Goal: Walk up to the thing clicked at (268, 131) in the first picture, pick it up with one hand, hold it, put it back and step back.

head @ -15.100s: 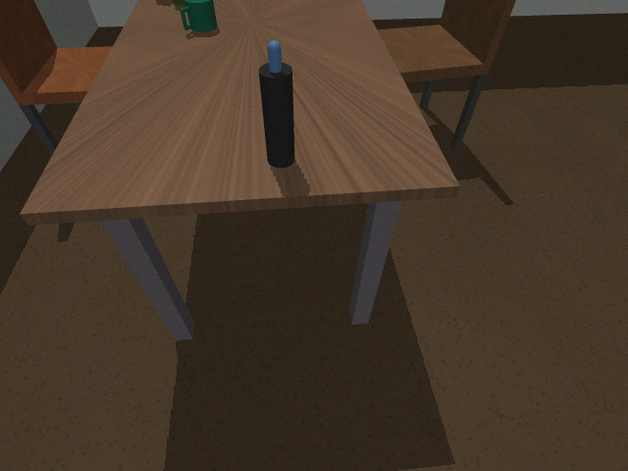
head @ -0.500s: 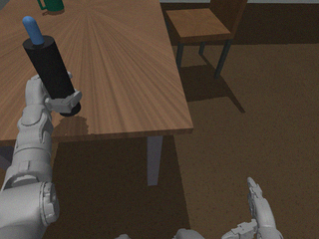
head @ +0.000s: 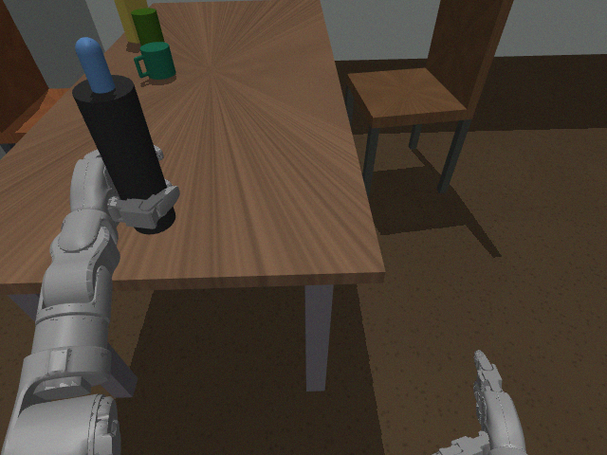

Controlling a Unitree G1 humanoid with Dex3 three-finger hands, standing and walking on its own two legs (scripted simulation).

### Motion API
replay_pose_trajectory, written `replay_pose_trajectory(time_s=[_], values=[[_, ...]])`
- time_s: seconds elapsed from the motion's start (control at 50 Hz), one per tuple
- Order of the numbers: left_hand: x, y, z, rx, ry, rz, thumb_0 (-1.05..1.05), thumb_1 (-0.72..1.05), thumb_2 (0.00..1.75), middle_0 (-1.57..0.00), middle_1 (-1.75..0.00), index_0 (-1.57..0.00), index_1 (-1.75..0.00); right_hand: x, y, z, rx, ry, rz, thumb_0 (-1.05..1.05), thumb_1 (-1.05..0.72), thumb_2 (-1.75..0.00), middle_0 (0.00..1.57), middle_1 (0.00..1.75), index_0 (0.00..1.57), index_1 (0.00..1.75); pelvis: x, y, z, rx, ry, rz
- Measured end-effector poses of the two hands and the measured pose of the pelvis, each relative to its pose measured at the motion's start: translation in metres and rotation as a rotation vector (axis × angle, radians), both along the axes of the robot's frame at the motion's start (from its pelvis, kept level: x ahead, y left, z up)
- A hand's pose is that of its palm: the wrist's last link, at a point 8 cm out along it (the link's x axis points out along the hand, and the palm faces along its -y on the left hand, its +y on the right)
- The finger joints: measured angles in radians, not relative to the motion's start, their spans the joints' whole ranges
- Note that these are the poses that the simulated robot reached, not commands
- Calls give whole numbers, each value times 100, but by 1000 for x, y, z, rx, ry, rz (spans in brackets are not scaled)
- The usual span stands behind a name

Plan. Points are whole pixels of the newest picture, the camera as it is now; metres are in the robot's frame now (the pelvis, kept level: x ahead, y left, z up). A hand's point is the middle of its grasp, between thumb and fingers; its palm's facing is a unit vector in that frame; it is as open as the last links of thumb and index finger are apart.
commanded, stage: lift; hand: left
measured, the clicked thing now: (126, 147) +0.39 +0.20 +0.25
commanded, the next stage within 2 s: hold in 0.70 s
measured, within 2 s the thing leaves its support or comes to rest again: neither
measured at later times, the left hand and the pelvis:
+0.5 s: hand (136, 186) +0.34 +0.18 +0.23, palm faces +0.14 -0.99 -0.07, open 8.5 cm; pelvis +0.00 +0.00 +0.01, yaw +1 degrees
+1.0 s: hand (130, 184) +0.33 +0.18 +0.25, palm faces +0.11 -0.99 -0.06, open 8.4 cm; pelvis -0.01 +0.00 +0.01, yaw +1 degrees
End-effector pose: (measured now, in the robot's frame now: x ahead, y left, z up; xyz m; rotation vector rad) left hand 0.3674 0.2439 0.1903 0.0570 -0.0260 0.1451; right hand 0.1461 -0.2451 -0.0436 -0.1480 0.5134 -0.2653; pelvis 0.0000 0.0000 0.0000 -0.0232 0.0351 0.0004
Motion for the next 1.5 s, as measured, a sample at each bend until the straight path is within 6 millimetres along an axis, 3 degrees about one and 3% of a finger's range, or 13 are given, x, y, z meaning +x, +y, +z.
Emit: replay_pose_trajectory(time_s=[0.3,0.52,0.66,0.94,1.24,1.5], values=[[-32,-11,14,-19,34,6,-1,-29,124,-79,-120,-81,-121,-1,-10,2,-18,-29,-10,-1,54,-5,6,5,5,5,-1,-3,7,10,-48,3],[-53,-13,47,9,2,-4,-1,-29,125,-79,-119,-81,-121,12,-5,-5,-3,-59,-9,-1,52,-6,6,5,5,5,-4,-4,9,11,-75,19],[-55,-9,61,-24,4,-4,-1,-29,125,-79,-119,-81,-121,9,-6,-4,-1,-67,-6,-1,52,-6,6,5,5,5,-6,-4,11,15,-77,23],[-65,-16,55,-1,32,-25,-1,-29,124,-80,-118,-82,-120,7,-5,-1,-3,-93,-9,-1,52,-6,6,5,5,5,-8,-2,11,14,-82,17],[-67,-9,92,-15,-35,-13,-1,-28,123,-80,-118,-82,-119,15,2,-3,10,-111,8,-1,51,-6,6,5,5,5,-5,-2,11,15,-84,24],[-70,-25,81,1,25,-67,-1,-27,122,-80,-118,-82,-119,17,3,0,36,-131,16,-1,51,-6,6,5,5,5,-4,-1,12,15,-81,18]])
